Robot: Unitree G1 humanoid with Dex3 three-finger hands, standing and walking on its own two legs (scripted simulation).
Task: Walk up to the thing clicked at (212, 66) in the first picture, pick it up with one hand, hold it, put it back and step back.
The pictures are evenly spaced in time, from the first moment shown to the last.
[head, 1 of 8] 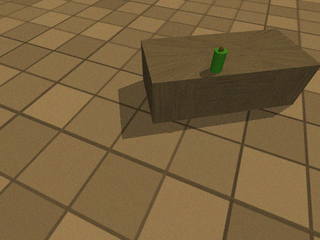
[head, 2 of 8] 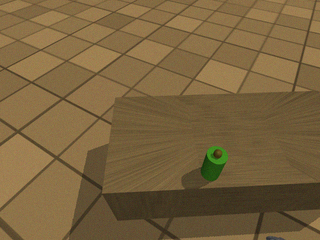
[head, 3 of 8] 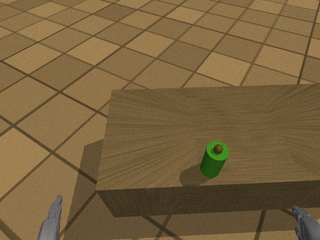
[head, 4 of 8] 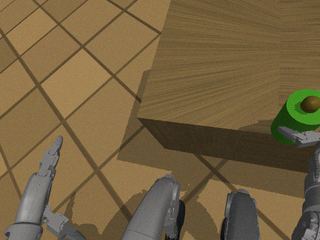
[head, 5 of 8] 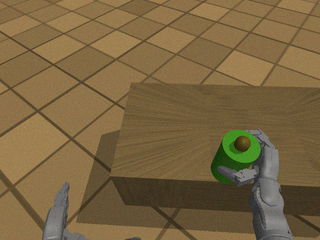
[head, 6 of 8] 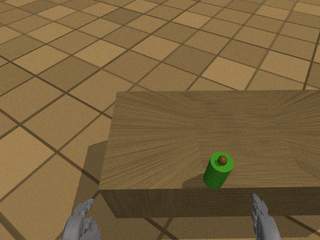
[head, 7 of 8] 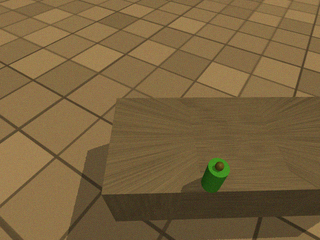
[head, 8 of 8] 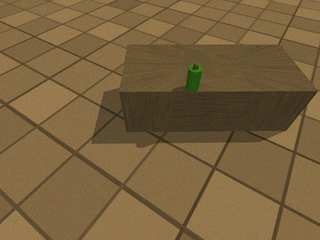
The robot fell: no
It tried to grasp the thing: yes
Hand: right
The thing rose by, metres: 0.26
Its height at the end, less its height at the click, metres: +0.00
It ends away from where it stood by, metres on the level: 0.04
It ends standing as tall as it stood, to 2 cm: yes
